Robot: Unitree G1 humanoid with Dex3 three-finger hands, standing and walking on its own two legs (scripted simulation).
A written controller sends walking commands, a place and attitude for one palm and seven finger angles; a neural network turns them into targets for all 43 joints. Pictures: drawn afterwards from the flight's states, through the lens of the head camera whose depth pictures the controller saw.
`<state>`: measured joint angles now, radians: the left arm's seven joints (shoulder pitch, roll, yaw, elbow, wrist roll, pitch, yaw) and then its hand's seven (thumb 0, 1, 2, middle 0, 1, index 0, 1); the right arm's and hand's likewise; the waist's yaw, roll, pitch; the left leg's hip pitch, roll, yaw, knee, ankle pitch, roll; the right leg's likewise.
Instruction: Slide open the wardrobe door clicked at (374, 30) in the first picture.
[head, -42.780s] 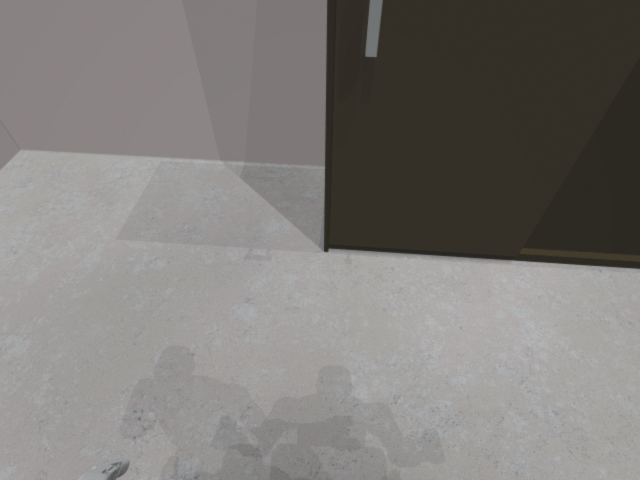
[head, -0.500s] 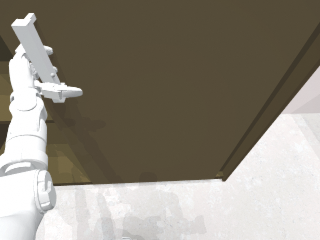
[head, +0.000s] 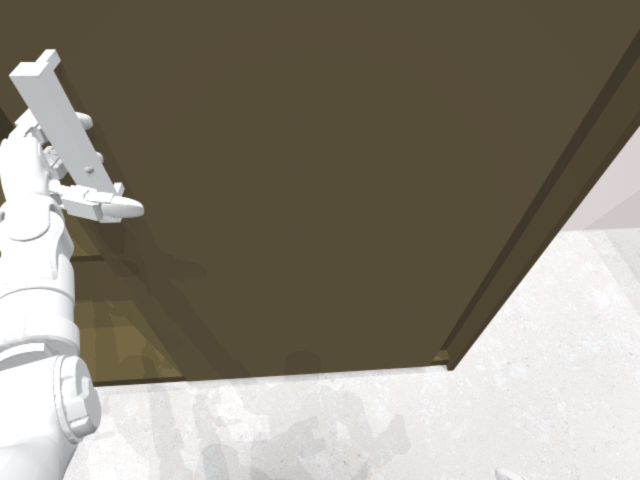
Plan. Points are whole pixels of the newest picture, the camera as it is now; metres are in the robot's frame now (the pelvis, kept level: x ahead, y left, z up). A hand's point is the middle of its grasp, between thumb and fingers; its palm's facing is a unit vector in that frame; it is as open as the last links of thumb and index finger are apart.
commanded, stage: slip the hand off the handle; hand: left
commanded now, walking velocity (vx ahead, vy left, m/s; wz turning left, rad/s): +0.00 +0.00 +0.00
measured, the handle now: (84, 144) +0.47 +0.29 +0.18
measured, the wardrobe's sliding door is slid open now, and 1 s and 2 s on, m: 0.65 0.65 0.65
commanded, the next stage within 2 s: draw the hand back to the body in 0.98 s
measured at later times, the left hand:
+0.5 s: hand (28, 186) +0.42 +0.35 +0.16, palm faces +0.41 -0.90 -0.17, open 14.6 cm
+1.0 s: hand out of the picture +0.31 +0.35 +0.16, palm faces +0.45 -0.88 -0.16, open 14.7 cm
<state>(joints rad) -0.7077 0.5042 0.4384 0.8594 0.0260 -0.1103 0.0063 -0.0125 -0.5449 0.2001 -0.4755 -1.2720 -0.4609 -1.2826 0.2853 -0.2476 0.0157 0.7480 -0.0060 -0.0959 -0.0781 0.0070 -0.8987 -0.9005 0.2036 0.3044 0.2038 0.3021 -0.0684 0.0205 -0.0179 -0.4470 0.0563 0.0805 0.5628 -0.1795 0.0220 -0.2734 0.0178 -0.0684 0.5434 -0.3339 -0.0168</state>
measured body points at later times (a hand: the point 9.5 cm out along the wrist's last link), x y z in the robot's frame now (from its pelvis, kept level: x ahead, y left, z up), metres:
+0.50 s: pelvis +0.01 +0.01 +0.00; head +0.05 +0.01 +0.44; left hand +0.39 +0.39 +0.17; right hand +0.04 -0.28 -0.12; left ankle +0.07 +0.11 -0.73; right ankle -0.03 -0.11 -0.73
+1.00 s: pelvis +0.00 +0.01 +0.00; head +0.00 +0.01 +0.45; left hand +0.28 +0.39 +0.17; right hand +0.19 -0.22 -0.08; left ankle +0.07 +0.11 -0.73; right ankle -0.03 -0.11 -0.73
